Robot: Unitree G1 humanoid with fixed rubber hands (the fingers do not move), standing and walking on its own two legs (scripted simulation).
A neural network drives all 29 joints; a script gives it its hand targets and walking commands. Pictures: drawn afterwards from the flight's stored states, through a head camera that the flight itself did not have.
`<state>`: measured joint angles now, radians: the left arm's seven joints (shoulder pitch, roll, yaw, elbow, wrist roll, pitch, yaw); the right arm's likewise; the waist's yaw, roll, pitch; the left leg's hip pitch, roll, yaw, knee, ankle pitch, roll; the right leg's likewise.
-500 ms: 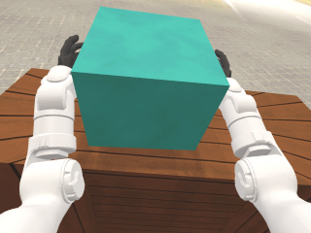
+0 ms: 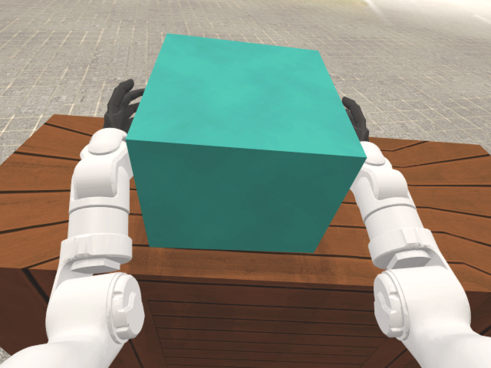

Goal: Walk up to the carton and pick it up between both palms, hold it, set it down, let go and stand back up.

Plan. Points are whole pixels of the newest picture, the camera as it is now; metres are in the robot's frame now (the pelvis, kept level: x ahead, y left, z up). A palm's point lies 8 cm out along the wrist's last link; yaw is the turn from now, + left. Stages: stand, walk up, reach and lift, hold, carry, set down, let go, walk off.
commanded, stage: set down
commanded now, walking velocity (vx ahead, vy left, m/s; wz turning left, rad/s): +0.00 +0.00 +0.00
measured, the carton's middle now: (239, 142) +0.43 -0.02 +0.19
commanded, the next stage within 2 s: none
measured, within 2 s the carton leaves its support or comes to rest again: rests again in 1.64 s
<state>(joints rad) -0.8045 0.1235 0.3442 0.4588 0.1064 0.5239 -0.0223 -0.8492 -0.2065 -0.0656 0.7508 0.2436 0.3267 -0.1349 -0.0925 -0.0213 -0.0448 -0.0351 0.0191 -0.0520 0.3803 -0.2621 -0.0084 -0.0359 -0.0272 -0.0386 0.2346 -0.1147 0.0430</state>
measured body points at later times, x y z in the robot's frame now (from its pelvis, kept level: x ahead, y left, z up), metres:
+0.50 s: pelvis +0.00 +0.00 +0.00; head -0.03 +0.02 +0.45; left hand +0.43 +0.17 +0.19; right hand +0.40 -0.20 +0.18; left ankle -0.03 +0.12 -0.75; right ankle +0.01 -0.15 -0.75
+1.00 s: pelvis +0.01 +0.01 +0.00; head +0.01 +0.02 +0.45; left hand +0.44 +0.17 +0.15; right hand +0.41 -0.19 +0.15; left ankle -0.03 +0.12 -0.75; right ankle +0.01 -0.15 -0.75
